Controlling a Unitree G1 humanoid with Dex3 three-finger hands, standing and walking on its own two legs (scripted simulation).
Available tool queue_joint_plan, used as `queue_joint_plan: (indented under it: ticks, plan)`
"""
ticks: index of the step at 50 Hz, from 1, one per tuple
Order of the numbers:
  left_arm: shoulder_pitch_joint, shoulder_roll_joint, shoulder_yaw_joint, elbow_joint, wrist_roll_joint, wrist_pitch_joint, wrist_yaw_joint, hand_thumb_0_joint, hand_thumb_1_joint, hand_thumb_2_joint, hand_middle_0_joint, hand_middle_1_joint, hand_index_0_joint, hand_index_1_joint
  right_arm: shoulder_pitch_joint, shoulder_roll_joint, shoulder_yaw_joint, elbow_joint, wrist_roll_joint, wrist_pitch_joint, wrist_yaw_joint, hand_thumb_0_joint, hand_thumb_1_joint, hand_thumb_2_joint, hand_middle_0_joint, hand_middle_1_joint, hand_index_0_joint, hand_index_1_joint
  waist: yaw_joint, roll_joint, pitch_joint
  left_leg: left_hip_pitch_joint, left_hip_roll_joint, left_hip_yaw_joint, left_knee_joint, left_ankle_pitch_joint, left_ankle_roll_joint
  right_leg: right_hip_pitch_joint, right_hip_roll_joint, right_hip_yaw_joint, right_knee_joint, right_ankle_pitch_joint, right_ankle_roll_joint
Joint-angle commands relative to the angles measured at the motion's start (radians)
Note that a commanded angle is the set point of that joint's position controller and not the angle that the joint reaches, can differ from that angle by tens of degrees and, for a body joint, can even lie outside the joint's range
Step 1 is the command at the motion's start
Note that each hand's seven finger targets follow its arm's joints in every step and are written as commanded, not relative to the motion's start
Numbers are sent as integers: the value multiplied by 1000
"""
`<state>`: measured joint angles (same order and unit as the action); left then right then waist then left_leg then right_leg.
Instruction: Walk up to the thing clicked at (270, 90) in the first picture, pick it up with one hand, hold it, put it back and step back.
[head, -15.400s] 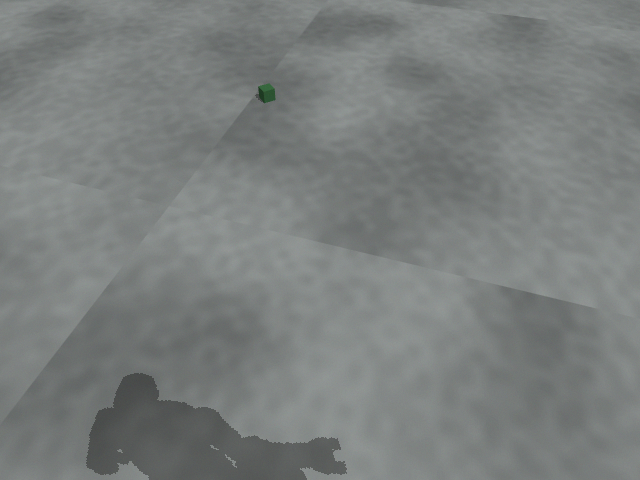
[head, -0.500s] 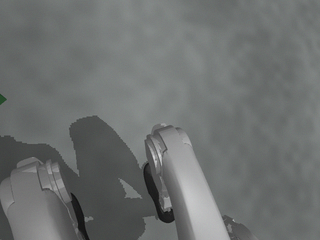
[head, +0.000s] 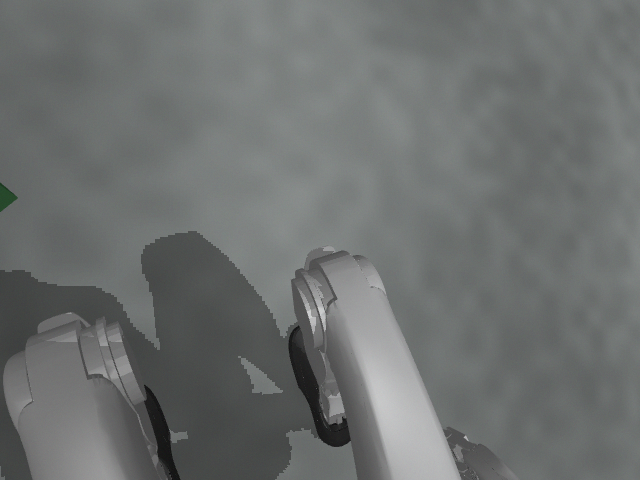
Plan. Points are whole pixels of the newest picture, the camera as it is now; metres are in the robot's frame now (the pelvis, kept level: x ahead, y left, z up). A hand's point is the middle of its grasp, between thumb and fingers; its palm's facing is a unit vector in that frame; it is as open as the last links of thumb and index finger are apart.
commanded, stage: rise first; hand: left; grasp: from above
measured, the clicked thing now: out of the picture +0.51 +0.33 -0.28
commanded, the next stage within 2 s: approach in 1.38 s
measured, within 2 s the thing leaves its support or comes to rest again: neither
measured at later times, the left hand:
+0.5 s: hand out of the picture +0.47 +0.36 -0.15, palm faces -0.23 -0.31 -0.92, open 13.5 cm
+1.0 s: hand out of the picture +0.47 +0.36 -0.15, palm faces -0.23 -0.31 -0.92, open 13.6 cm
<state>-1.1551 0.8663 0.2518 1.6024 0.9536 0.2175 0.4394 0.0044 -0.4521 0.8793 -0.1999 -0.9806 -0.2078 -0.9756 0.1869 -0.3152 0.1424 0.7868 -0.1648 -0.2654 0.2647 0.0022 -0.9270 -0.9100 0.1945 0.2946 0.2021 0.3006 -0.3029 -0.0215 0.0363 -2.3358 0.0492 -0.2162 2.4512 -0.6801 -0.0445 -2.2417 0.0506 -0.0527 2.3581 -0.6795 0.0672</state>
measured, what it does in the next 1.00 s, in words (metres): stands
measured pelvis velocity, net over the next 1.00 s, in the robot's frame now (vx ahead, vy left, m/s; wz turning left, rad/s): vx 0.00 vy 0.00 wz -0.01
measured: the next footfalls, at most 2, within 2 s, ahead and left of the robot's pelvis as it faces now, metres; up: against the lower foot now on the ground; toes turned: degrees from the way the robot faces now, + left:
none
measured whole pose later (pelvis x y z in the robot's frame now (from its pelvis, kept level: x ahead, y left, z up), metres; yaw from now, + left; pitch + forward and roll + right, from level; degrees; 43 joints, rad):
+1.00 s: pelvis +0.00 +0.00 +0.00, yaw -1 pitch +32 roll -9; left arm -1.16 0.87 0.26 1.62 0.96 0.22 0.46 0.00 -0.47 0.88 -0.17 -1.01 -0.19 -1.00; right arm 0.20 -0.32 0.15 0.79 -0.17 -0.27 0.27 0.00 -0.93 -0.91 0.19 0.29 0.20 0.30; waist -0.31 -0.02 0.03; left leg -2.34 0.05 -0.22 2.45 -0.68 -0.04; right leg -2.24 0.05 -0.06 2.35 -0.68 0.07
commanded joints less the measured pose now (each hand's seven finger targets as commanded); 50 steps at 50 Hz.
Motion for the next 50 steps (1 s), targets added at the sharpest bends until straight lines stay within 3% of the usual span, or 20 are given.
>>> queue_joint_plan:
  ticks: [1, 9, 10, 12, 13, 16, 18, 19, 23, 27, 30, 33, 34, 36, 38, 40, 44, 45, 48, 50]
  plan:
    - [-313, 268, -10, -163, 20, -2, 42, 0, -465, 884, -191, -980, -193, -975, 235, -271, -69, 3, 12, -7, 0, 0, -923, -909, 199, 300, 199, 300, -7, 385, -692, 510, -3, 141, -239, 190, 57, 341, 30, -140, -228, 222, -91]
    - [-294, 253, -24, -109, 22, -10, 36, 0, -461, 881, -197, -975, -199, -970, 243, -265, -64, 16, 4, -7, -3, 0, -922, -908, 199, 300, 199, 300, -25, 353, -637, 469, -4, 146, -230, 163, 62, 349, 33, -133, -244, 206, -86]
    - [-303, 285, 2, -120, 20, -11, 44, 0, -445, 866, -186, -990, -197, -976, 263, -278, -66, 29, 9, -6, -3, 0, -918, -906, 199, 300, 199, 300, -19, 341, -667, 480, -1, 140, -223, 173, 63, 354, 31, -139, -241, 210, -86]
    - [-316, 263, -29, -115, 12, -18, 39, 0, -449, 864, -186, -997, -197, -982, 226, -265, -56, 3, 0, -11, -3, 0, -921, -907, 199, 300, 199, 300, -30, 328, -646, 448, -3, 145, -219, 168, 67, 372, 32, -127, -249, 213, -81]
    - [-308, 290, -6, -107, 17, -16, 44, 0, -460, 880, -189, -977, -193, -970, 259, -277, -63, 34, 4, -9, -6, 0, -919, -907, 199, 300, 199, 300, -31, 339, -652, 472, -1, 141, -221, 171, 65, 359, 31, -135, -246, 213, -83]
    - [-319, 291, -17, -109, 29, -20, 47, 0, -460, 876, -186, -979, -192, -971, 228, -279, -59, 9, 5, -15, -8, 0, -920, -907, 199, 300, 199, 300, -30, 368, -647, 493, -2, 139, -238, 143, 59, 338, 34, -141, -244, 178, -90]
    - [-317, 295, -6, -142, 23, -21, 50, 0, -441, 859, -199, -971, -206, -961, 222, -275, -58, 1, 7, -15, -5, 0, -920, -908, 199, 300, 199, 300, -12, 386, -663, 501, 0, 137, -239, 146, 58, 331, 31, -145, -234, 179, -92]
    - [-316, 279, -10, -129, 27, -18, 53, 0, -444, 862, -197, -972, -204, -963, 232, -273, -54, 6, 4, -14, -5, 0, -921, -907, 199, 300, 199, 300, -21, 384, -672, 505, 1, 140, -233, 165, 57, 353, 30, -143, -237, 203, -90]
    - [-290, 290, 0, -139, 20, -10, 52, 0, -447, 865, -191, -974, -199, -964, 236, -272, -59, 8, 7, -12, -2, 0, -921, -907, 199, 300, 199, 300, -6, 372, -680, 486, 0, 145, -234, 192, 60, 370, 30, -136, -239, 231, -86]
    - [-275, 264, -12, -102, 22, -2, 50, 0, -456, 869, -177, -992, -188, -979, 251, -274, -60, 17, 7, -7, 2, 0, -920, -906, 199, 300, 199, 300, -25, 366, -666, 489, 0, 137, -231, 202, 59, 358, 32, -144, -230, 242, -89]
    - [-295, 277, -4, -128, 19, -5, 53, 0, -460, 874, -172, -996, -182, -982, 237, -278, -59, 5, 11, -11, 3, 0, -919, -906, 199, 300, 199, 300, -11, 378, -660, 491, -3, 135, -243, 181, 57, 337, 29, -146, -232, 216, -91]
    - [-295, 249, -21, -99, 24, -6, 49, 0, -476, 885, -164, -1011, -174, -998, 253, -273, -60, 24, 1, -12, 2, 0, -920, -906, 199, 300, 199, 300, -38, 377, -630, 490, -2, 138, -230, 175, 58, 324, 31, -144, -235, 217, -90]
    - [-309, 269, -9, -103, 25, -8, 54, 0, -471, 880, -160, -1028, -174, -1010, 266, -282, -64, 34, 3, -11, 2, 0, -922, -907, 199, 300, 199, 300, -39, 364, -648, 492, 0, 135, -227, 178, 59, 339, 33, -145, -235, 221, -89]
    - [-318, 255, -26, -120, 17, -15, 53, 0, -453, 864, -171, -1019, -188, -999, 237, -270, -59, 13, -1, -18, 4, 0, -921, -907, 199, 300, 199, 300, -33, 377, -635, 482, -3, 140, -232, 167, 59, 337, 31, -138, -242, 210, -88]
    - [-316, 266, -14, -128, 23, -11, 55, 0, -490, 899, -153, -1018, -162, -1007, 261, -278, -63, 31, 1, -17, 4, 0, -920, -906, 199, 300, 199, 300, -28, 381, -658, 507, -2, 136, -229, 179, 57, 328, 31, -145, -236, 216, -90]
    - [-337, 261, -23, -116, 20, -13, 59, 0, -465, 873, -169, -1017, -182, -1001, 244, -277, -63, 24, 1, -19, 5, 0, -924, -908, 199, 300, 199, 300, -37, 393, -658, 509, 1, 133, -239, 167, 55, 331, 32, -147, -235, 205, -92]
    - [-349, 282, -7, -174, 28, -9, 64, 0, -482, 893, -163, -1009, -170, -998, 229, -280, -61, 5, 9, -17, 7, 0, -922, -908, 199, 300, 199, 300, -7, 441, -691, 531, -2, 133, -250, 177, 50, 311, 27, -149, -222, 206, -97]
    - [-303, 257, -18, -101, 25, 1, 60, 0, -484, 890, -161, -1014, -169, -1003, 230, -274, -63, 17, 6, -14, 7, 0, -923, -908, 199, 300, 199, 300, -18, 408, -662, 524, 0, 135, -245, 173, 52, 307, 30, -148, -227, 205, -96]
    - [-317, 268, -9, -136, 25, 2, 56, 0, -483, 890, -151, -1025, -163, -1010, 243, -277, -63, 13, 12, -11, 7, 0, -920, -906, 199, 300, 199, 300, -11, 403, -683, 514, -3, 134, -240, 199, 53, 321, 28, -147, -221, 229, -94]
    - [-279, 265, -13, -69, 28, 9, 48, 0, -500, 904, -135, -1046, -147, -1029, 262, -280, -63, 35, 5, -7, 7, 0, -920, -906, 199, 300, 199, 300, -27, 364, -642, 479, -3, 139, -228, 192, 59, 332, 32, -140, -234, 234, -88]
